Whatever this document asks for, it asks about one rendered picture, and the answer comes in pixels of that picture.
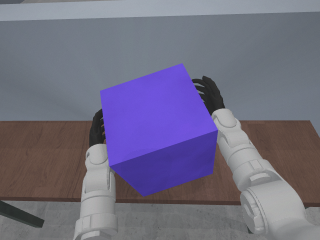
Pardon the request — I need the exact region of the table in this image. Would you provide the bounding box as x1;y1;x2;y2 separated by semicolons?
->
0;120;320;234

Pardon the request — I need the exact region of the robot right hand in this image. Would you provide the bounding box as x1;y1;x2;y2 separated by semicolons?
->
192;76;225;116

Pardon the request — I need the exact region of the left robot forearm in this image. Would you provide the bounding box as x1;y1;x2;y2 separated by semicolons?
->
73;143;118;240

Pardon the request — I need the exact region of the right robot upper arm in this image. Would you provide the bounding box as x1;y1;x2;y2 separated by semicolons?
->
240;180;320;240

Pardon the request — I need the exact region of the robot left hand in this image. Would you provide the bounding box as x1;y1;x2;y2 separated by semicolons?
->
89;109;106;147

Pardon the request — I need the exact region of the carton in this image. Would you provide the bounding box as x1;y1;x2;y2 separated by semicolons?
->
100;63;218;197

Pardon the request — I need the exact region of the right robot forearm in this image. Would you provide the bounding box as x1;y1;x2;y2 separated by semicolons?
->
211;108;307;218

